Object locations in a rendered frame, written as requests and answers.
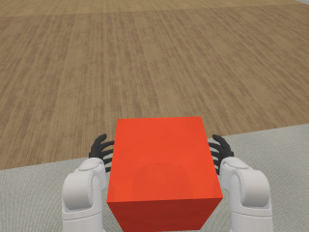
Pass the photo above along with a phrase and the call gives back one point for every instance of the right robot forearm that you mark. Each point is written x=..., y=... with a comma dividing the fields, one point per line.
x=250, y=199

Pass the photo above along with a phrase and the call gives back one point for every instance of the left robot forearm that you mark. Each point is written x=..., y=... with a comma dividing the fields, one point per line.
x=82, y=198

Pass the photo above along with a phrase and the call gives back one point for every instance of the carton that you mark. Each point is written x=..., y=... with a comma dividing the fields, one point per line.
x=162, y=175

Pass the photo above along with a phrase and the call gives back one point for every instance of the robot left hand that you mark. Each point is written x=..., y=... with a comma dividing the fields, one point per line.
x=96, y=150

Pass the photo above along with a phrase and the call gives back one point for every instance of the robot right hand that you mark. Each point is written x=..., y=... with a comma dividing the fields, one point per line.
x=224, y=150

